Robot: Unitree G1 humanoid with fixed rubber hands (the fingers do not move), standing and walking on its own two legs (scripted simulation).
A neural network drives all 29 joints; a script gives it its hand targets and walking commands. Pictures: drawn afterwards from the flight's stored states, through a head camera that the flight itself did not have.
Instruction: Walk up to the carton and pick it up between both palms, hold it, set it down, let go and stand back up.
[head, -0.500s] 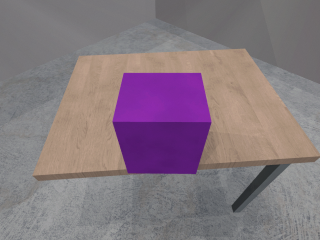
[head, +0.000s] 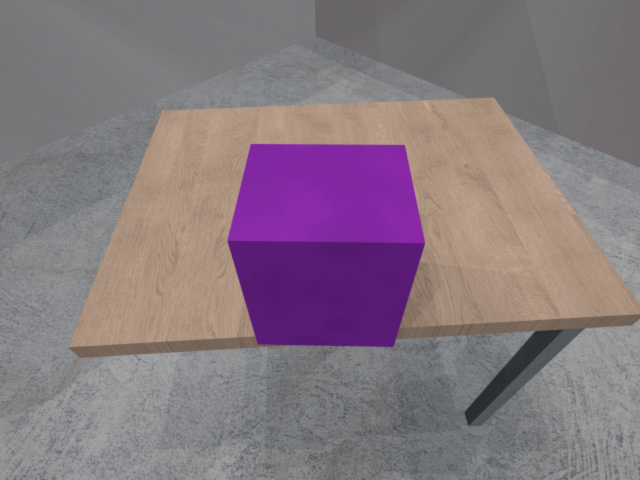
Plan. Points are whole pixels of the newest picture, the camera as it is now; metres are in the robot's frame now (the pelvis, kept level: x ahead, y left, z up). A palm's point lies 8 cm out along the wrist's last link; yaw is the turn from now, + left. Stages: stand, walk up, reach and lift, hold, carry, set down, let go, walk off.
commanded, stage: stand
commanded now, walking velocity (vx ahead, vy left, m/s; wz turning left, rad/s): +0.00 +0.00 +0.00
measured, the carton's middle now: (326, 251) +0.40 +0.02 +0.06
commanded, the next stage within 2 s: none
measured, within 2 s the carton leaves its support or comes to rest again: neither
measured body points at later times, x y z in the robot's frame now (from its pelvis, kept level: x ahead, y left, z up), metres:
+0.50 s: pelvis +0.01 +0.00 +0.00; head +0.03 +0.00 +0.45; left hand -0.02 +0.20 -0.16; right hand -0.03 -0.20 -0.16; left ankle +0.00 +0.15 -0.74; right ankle -0.02 -0.12 -0.74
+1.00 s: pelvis +0.00 -0.01 +0.00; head +0.02 +0.00 +0.45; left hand -0.03 +0.19 -0.16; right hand -0.03 -0.20 -0.16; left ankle +0.00 +0.15 -0.74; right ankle -0.02 -0.12 -0.74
